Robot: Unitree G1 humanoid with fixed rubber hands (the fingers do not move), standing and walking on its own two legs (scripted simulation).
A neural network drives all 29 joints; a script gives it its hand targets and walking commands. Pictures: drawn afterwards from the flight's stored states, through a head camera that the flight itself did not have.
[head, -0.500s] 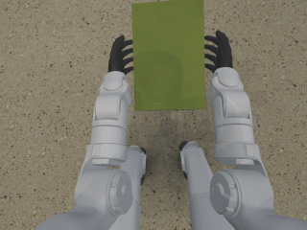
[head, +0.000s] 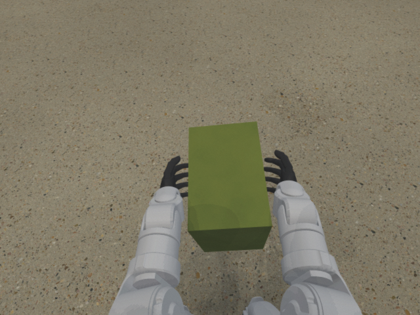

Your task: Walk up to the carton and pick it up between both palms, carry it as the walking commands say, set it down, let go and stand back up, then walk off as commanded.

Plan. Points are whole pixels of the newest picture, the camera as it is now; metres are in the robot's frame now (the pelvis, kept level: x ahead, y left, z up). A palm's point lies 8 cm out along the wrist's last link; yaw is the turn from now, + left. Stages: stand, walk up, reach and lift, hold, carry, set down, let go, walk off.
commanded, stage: reach and lift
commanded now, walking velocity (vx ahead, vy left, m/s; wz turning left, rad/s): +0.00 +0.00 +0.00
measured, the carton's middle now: (228, 192) +0.39 -0.03 -0.06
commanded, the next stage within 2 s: hold in 1.86 s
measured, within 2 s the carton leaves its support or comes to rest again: neither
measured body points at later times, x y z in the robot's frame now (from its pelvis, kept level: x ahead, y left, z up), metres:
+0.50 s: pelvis +0.02 +0.01 +0.03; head +0.00 +0.01 +0.48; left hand +0.36 +0.10 +0.05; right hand +0.34 -0.13 +0.06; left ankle +0.05 +0.14 -0.71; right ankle +0.07 -0.14 -0.71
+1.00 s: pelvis +0.01 +0.00 +0.03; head -0.01 -0.01 +0.48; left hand +0.34 +0.11 +0.06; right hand +0.34 -0.12 +0.06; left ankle +0.05 +0.14 -0.71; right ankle +0.07 -0.14 -0.71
